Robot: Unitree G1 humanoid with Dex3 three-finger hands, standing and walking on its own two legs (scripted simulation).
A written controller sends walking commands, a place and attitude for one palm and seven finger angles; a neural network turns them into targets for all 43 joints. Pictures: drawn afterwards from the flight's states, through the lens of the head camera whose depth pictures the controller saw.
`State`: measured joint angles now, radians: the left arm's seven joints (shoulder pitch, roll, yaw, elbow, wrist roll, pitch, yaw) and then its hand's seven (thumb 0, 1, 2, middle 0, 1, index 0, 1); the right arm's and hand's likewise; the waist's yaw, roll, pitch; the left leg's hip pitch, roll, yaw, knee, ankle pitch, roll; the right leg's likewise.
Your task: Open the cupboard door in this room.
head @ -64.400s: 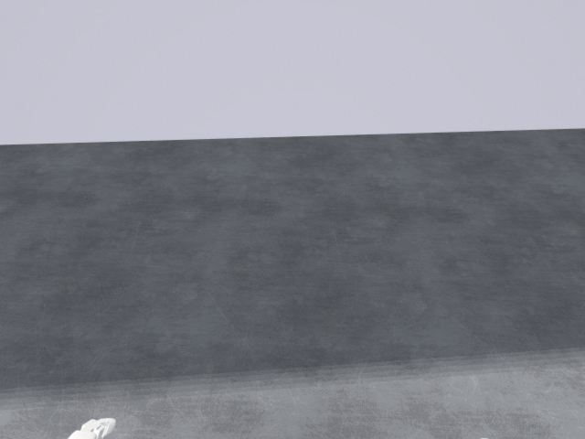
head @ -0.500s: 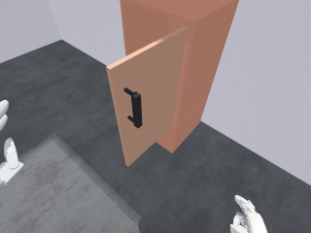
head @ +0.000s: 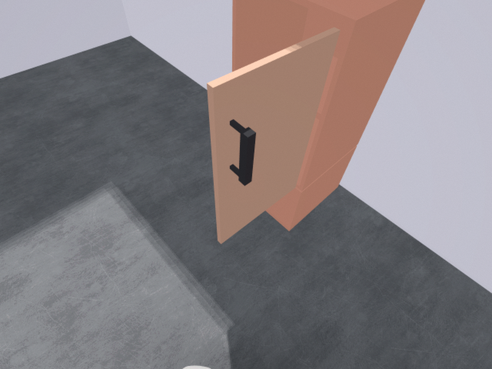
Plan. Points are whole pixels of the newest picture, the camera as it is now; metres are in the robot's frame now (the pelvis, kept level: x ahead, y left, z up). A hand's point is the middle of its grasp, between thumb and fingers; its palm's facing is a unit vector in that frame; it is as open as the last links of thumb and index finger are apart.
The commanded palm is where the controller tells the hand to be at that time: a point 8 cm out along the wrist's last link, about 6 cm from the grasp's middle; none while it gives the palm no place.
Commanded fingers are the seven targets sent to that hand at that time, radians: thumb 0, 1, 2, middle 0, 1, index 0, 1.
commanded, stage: let the arm hang, fingers relaxed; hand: left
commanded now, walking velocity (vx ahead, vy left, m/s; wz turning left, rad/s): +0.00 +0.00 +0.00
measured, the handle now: (240, 153) +0.54 +0.05 +0.00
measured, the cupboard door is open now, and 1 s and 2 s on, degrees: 88 88 88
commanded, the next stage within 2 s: look to check the result in 0.66 s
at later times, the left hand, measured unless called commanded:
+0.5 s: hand out of the picture +0.00 +0.16 -0.17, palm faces +0.04 -0.98 -0.18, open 7.4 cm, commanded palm none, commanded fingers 0.00 0.90 0.90 -0.20 -0.30 -0.20 -0.30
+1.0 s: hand out of the picture -0.02 +0.16 -0.17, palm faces +0.05 -0.98 -0.19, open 7.4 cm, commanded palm none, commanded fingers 0.00 0.90 0.90 -0.20 -0.30 -0.20 -0.30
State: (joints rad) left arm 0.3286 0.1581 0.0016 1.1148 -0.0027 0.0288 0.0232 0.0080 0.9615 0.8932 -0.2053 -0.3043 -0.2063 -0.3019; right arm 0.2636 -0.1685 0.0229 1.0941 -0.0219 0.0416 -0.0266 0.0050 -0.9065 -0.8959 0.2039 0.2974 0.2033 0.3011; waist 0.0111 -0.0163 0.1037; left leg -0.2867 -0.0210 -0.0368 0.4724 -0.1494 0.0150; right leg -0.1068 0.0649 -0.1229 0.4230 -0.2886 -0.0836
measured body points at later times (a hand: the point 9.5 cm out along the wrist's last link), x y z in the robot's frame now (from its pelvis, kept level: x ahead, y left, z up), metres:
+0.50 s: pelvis +0.00 +0.01 +0.00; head +0.00 +0.00 +0.45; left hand +0.00 +0.22 -0.16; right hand -0.02 -0.20 -0.17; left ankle +0.07 +0.11 -0.74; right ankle -0.03 -0.06 -0.74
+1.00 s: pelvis +0.02 +0.00 +0.00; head +0.03 -0.01 +0.45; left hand -0.02 +0.21 -0.16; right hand +0.00 -0.21 -0.17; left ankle +0.07 +0.11 -0.74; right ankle -0.03 -0.06 -0.74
